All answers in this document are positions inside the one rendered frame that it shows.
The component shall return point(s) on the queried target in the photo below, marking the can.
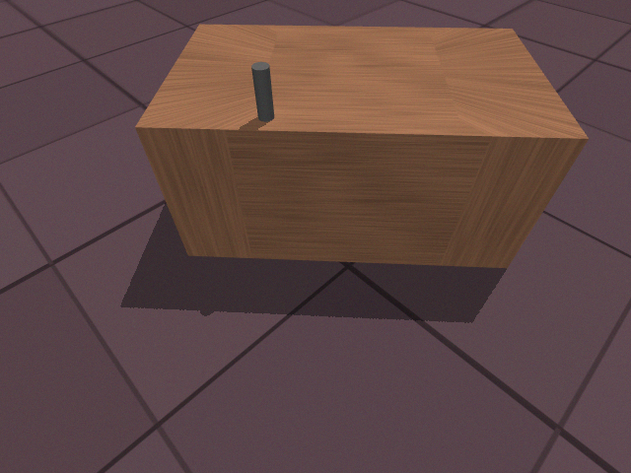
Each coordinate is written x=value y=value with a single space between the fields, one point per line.
x=263 y=91

